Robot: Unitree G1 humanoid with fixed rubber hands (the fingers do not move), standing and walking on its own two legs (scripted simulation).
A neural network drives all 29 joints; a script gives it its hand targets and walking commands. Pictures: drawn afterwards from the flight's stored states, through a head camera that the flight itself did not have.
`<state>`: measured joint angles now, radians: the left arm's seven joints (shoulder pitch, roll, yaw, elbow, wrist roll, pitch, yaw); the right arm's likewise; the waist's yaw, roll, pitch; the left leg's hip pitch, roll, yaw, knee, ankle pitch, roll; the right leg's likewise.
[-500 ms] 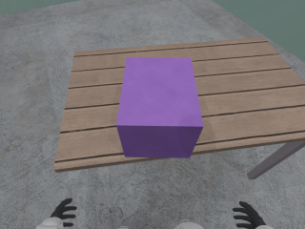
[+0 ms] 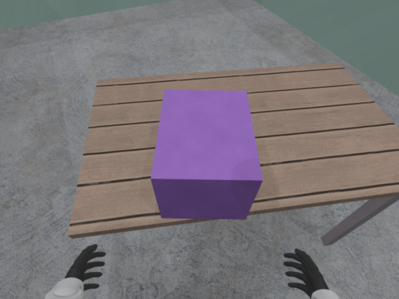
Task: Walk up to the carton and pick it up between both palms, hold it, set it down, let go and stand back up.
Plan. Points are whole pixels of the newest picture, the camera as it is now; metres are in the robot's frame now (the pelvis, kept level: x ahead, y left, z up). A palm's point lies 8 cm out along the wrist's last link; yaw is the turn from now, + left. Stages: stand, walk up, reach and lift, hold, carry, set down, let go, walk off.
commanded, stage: reach and lift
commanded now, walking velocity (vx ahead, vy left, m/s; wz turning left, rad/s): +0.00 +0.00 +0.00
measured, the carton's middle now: (204, 153) +0.47 -0.01 -0.02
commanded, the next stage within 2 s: none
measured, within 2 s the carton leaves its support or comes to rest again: neither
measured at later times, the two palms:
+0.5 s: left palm (77, 298) +0.17 +0.25 -0.05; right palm (318, 298) +0.15 -0.20 -0.06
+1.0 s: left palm (78, 278) +0.20 +0.24 -0.03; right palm (312, 269) +0.19 -0.20 -0.03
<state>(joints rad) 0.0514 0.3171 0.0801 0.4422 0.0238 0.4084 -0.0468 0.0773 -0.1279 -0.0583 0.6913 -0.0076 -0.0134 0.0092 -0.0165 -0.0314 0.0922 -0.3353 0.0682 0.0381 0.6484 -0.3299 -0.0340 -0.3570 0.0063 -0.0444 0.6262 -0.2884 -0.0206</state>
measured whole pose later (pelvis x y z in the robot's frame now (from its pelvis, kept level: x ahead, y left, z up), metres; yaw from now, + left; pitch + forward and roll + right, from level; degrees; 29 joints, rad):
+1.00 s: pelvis +0.02 +0.01 +0.02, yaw +0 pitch -4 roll +0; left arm 0.20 0.25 -0.04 0.57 -0.13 -0.20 0.01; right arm 0.20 -0.11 -0.04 0.66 0.10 -0.32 0.00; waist 0.02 -0.02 0.03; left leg -0.08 0.04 0.06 0.40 -0.25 -0.02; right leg -0.11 -0.01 -0.03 0.39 -0.21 0.00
